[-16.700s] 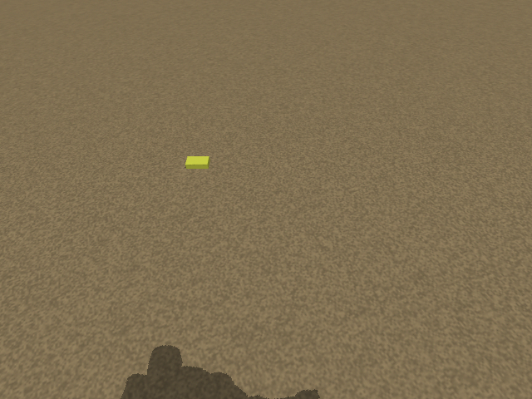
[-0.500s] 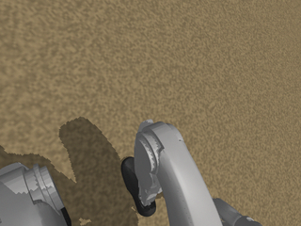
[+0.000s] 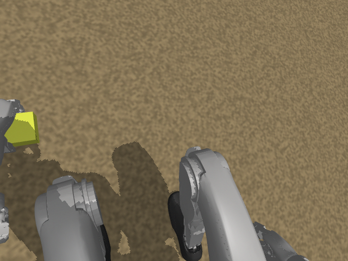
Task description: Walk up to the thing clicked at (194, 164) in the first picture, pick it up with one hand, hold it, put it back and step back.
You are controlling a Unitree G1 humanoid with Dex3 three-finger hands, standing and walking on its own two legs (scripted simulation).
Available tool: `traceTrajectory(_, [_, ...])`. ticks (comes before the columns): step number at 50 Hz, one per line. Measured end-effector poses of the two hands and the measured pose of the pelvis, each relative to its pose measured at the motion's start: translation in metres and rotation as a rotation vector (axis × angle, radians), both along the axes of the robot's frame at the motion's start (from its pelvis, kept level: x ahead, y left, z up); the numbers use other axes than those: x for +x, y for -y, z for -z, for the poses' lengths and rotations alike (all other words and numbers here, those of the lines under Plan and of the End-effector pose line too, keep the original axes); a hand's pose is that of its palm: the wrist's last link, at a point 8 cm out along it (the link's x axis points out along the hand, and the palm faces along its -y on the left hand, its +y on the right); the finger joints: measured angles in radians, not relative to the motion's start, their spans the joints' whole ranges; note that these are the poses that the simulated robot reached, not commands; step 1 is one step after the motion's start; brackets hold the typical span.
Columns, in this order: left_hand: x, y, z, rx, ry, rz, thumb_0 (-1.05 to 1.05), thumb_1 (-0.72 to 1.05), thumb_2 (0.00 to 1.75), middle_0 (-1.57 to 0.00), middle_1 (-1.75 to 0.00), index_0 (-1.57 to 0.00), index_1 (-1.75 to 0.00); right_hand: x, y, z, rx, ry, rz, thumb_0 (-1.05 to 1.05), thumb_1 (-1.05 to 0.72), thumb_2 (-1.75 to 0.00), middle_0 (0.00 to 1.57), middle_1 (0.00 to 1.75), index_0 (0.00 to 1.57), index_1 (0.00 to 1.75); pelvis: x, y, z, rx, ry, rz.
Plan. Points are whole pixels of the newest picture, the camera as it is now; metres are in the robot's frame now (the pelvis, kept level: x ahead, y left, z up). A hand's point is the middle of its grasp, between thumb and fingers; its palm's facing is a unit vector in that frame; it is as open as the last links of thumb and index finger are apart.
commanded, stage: settle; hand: left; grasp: from above
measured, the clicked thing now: (5, 131) +0.44 +0.32 -0.22
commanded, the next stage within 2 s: lift in 0.24 s
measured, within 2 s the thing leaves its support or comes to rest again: neither
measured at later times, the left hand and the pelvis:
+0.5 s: hand out of the picture +0.43 +0.32 -0.13, palm faces -0.46 -0.06 -0.89, open 9.7 cm; pelvis -0.01 +0.00 +0.03, yaw +3 degrees
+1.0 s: hand out of the picture +0.37 +0.32 +0.01, palm faces -0.45 -0.08 -0.89, open 9.7 cm; pelvis -0.01 +0.00 +0.12, yaw +6 degrees
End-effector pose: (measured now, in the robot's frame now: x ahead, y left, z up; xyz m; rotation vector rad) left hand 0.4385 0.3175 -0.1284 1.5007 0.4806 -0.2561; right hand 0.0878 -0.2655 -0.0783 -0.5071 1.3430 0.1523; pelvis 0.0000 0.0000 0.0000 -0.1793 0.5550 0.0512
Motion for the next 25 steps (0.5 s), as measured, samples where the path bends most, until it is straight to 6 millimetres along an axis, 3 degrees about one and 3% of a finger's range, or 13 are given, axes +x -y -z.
traceTrajectory(7, [0.001,0.003,-0.022,0.000,-0.013,0.015,-0.01,0.04,0.40,-0.77,-0.39,-0.81,-0.37,-0.001,0.002,0.000,-0.006,0.012,0.040,0.00,-0.91,-0.90,0.20,0.30,0.20,0.30,-0.004,0.002,-0.007,0.016,-0.004,-0.009])
traceTrajectory(25, [-0.003,0.000,-0.058,-0.003,-0.005,0.022,-0.01,0.03,0.41,-0.78,-0.39,-0.81,-0.38,-0.035,0.004,-0.017,-0.062,-0.053,0.159,0.01,-0.91,-0.90,0.20,0.30,0.20,0.30,-0.009,0.001,-0.027,0.026,-0.031,-0.031])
